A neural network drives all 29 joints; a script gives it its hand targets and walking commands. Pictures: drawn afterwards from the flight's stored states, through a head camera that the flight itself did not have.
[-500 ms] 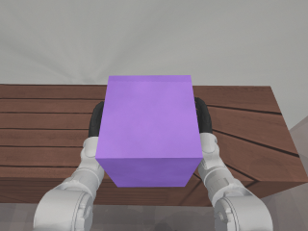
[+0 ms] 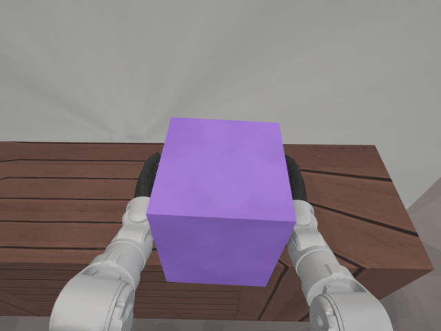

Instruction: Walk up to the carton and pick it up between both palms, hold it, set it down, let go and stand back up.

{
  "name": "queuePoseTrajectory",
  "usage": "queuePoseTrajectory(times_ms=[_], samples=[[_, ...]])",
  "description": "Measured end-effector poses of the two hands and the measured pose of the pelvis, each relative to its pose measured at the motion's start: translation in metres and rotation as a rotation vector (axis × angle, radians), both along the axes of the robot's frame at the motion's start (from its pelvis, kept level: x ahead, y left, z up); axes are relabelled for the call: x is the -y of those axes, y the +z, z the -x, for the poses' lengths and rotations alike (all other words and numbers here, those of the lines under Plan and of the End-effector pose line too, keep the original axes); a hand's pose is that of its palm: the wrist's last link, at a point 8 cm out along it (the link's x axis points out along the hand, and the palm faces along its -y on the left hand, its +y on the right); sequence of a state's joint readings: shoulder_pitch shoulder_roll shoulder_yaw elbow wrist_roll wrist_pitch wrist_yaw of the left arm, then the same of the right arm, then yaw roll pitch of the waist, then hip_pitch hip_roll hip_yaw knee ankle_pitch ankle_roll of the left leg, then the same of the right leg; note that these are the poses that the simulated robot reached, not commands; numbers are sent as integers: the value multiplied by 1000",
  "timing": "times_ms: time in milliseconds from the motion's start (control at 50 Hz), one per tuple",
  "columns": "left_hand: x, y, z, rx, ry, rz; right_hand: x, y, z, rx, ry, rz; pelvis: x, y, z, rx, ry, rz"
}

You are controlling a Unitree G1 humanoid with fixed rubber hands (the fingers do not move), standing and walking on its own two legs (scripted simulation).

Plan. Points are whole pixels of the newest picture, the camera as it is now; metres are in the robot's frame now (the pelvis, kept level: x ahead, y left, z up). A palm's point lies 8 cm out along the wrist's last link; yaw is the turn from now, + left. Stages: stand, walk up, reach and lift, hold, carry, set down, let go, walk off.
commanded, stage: reach and lift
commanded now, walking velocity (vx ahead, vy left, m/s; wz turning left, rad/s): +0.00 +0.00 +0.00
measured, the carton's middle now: (220, 205) +0.37 -0.01 +0.02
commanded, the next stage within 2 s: none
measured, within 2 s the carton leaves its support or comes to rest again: neither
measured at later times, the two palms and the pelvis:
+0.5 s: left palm (131, 177) +0.37 +0.14 +0.12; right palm (306, 172) +0.37 -0.15 +0.12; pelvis -0.02 +0.00 +0.01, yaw +0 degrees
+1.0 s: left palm (115, 172) +0.36 +0.15 +0.15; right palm (302, 166) +0.36 -0.14 +0.14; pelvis -0.03 +0.00 +0.01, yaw +1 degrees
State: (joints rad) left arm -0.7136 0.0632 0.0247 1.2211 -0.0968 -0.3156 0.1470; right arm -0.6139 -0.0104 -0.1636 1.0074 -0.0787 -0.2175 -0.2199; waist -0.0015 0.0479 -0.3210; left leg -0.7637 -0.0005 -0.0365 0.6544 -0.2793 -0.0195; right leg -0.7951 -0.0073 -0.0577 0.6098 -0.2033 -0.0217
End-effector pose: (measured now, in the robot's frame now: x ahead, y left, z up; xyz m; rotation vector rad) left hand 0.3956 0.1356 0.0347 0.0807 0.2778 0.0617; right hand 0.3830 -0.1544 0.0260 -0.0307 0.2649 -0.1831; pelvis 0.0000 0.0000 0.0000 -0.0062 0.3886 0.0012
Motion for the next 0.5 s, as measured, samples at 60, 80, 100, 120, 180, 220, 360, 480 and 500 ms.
queuePoseTrajectory(times_ms=[60, 80, 100, 120, 180, 220, 360, 480, 500], samples=[[1, 10, -1, 11, -1, 1, 1, 10, -1, 10, -1, 0, 0, 0, 2, 11, 0, 0], [1, 13, -1, 15, 0, 2, 1, 13, -1, 14, -1, 0, 0, 1, 2, 16, 0, 0], [2, 17, -1, 19, 0, 2, 2, 17, -1, 18, -2, -2, 0, 1, 2, 21, 0, 0], [2, 21, -1, 23, 0, 2, 2, 20, -1, 22, -2, -2, 0, 1, 3, 27, 1, 0], [3, 33, -1, 39, 2, 3, 3, 32, -2, 37, -1, -4, 0, 2, 4, 46, 2, 0], [3, 41, 0, 51, 4, 3, 3, 40, -1, 48, 0, -8, 1, 2, 5, 60, 3, 0], [1, 63, 11, 53, 20, 3, 1, 65, 5, 50, 15, -8, 1, 4, 10, 122, 6, 0], [-3, 81, 23, 57, 41, 25, -3, 88, 12, 54, 30, -5, 2, 6, 18, 188, 7, 0], [-4, 83, 25, 58, 44, 29, -3, 92, 13, 55, 33, -3, 2, 6, 19, 196, 7, 0]])
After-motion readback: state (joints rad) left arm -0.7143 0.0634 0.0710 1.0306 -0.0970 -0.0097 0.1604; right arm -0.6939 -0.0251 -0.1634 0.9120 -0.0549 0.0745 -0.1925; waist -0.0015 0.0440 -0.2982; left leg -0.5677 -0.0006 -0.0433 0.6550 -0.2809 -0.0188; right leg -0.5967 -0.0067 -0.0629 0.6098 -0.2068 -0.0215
